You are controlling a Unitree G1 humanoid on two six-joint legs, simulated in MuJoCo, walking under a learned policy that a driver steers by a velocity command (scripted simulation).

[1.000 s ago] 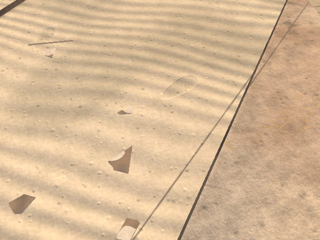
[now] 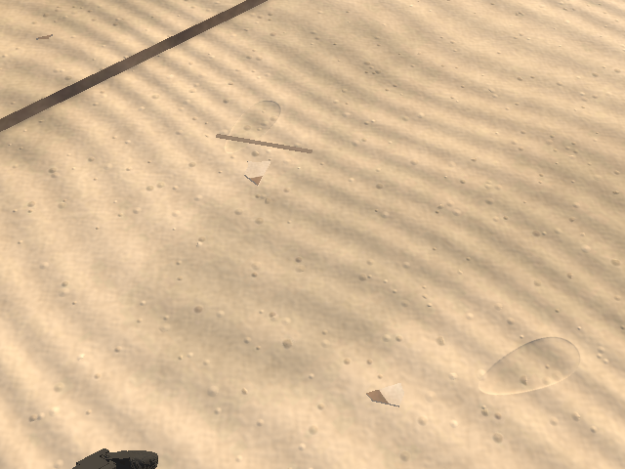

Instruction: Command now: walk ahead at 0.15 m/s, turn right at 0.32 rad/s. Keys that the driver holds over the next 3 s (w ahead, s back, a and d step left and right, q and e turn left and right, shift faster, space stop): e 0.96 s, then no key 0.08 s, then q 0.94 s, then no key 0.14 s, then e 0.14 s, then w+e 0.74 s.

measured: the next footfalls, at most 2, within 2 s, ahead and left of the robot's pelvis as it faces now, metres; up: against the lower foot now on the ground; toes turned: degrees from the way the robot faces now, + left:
left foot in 0.46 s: +0.20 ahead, +0.14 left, +0.00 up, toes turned -22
right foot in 0.90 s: +0.06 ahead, -0.08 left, +0.00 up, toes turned -34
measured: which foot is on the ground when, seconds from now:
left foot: up 0.00-0.44, down 0.46-0.90, up 0.92-1.00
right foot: down 0.00-0.46, up 0.48-0.88, down 0.90-1.00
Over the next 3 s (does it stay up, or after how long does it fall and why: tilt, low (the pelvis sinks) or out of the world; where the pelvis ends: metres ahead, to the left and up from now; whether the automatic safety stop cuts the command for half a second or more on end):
stays up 0.21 -0.09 0.03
